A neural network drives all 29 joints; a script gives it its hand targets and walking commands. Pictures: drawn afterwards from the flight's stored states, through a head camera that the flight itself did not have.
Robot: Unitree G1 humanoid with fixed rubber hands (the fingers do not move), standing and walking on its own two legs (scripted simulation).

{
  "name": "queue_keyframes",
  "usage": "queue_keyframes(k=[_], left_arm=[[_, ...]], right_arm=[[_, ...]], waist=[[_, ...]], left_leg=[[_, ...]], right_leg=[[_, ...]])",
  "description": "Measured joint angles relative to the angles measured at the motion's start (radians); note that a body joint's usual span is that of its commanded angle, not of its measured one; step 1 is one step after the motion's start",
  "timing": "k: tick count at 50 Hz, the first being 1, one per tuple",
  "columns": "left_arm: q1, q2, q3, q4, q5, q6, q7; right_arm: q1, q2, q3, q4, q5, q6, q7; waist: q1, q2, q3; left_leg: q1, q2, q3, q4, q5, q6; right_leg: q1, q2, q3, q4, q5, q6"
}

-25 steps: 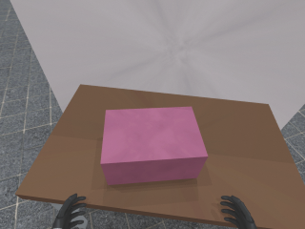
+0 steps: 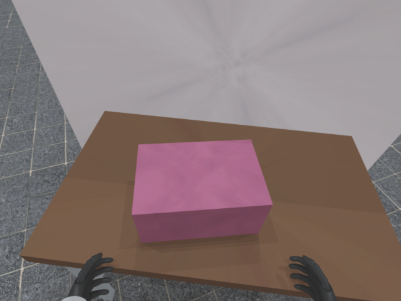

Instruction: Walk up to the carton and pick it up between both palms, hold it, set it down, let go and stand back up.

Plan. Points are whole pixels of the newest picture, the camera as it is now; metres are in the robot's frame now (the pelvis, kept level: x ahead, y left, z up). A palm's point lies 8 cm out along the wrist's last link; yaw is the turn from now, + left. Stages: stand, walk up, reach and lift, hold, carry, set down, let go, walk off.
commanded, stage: let go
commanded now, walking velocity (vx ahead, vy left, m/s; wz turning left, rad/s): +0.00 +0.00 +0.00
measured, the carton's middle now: (198, 189) +0.41 +0.02 -0.07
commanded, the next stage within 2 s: stand in 0.10 s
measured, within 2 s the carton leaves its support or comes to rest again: neither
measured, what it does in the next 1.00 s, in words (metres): stands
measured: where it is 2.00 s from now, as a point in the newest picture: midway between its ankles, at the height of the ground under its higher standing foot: outside the picture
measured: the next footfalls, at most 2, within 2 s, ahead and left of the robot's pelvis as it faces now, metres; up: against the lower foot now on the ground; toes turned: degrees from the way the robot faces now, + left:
none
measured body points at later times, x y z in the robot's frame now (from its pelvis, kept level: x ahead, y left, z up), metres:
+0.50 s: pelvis -0.01 +0.02 +0.00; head -0.03 +0.03 +0.45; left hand +0.09 +0.31 -0.11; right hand +0.17 -0.23 -0.07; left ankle -0.01 +0.14 -0.74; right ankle +0.01 -0.10 -0.74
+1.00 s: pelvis -0.01 +0.02 +0.00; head -0.03 +0.03 +0.45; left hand +0.05 +0.32 -0.13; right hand +0.17 -0.23 -0.07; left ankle -0.01 +0.14 -0.74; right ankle +0.01 -0.10 -0.74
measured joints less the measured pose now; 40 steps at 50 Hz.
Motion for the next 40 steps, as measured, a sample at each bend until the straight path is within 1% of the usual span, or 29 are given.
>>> queue_keyframes(k=[8,10,13,16,21,31,40], left_arm=[[0.000,0.000,-0.001,0.005,0.013,-0.007,0.000],[-0.003,0.007,-0.007,0.050,0.042,-0.062,-0.010],[-0.009,0.029,-0.007,0.141,0.062,-0.115,-0.010],[-0.010,0.057,-0.007,0.215,0.067,-0.145,-0.010],[-0.009,0.099,-0.005,0.315,0.067,-0.165,-0.014],[0.010,0.120,-0.005,0.452,0.067,-0.177,-0.019],[0.004,0.120,-0.005,0.511,0.067,-0.183,-0.019]], right_arm=[[0.000,-0.001,-0.001,-0.002,-0.008,0.002,0.000],[-0.001,-0.005,-0.001,-0.022,-0.045,0.039,0.000],[-0.006,-0.006,-0.002,-0.036,-0.058,0.104,-0.004],[-0.014,-0.010,-0.002,-0.037,-0.060,0.147,-0.016],[-0.021,-0.024,-0.006,-0.037,-0.060,0.182,-0.026],[-0.024,-0.041,-0.015,-0.038,-0.060,0.196,-0.027],[-0.025,-0.041,-0.015,-0.038,-0.060,0.196,-0.027]], waist=[[0.000,0.001,0.000],[0.000,0.001,-0.006],[0.000,0.001,-0.029],[0.004,0.004,-0.046],[0.015,0.008,-0.046],[0.018,0.011,-0.041],[0.018,0.012,-0.039]], left_leg=[[0.000,0.000,0.000,0.001,0.000,0.000],[-0.003,0.000,0.000,0.009,-0.001,0.002],[-0.008,0.000,0.000,0.024,-0.009,0.007],[-0.016,0.000,-0.001,0.042,-0.017,0.012],[-0.027,-0.002,-0.001,0.066,-0.023,0.019],[-0.033,-0.011,-0.002,0.075,-0.024,0.030],[-0.033,-0.011,-0.002,0.075,-0.024,0.031]], right_leg=[[0.000,0.000,0.000,0.000,0.000,0.000],[0.001,0.000,0.000,0.002,0.000,0.001],[0.001,0.000,0.000,0.007,-0.001,0.003],[0.000,0.000,0.000,0.007,0.001,0.006],[0.000,-0.002,0.000,0.007,0.008,0.013],[0.000,-0.011,0.000,0.007,0.013,0.023],[0.000,-0.011,0.000,0.007,0.013,0.023]])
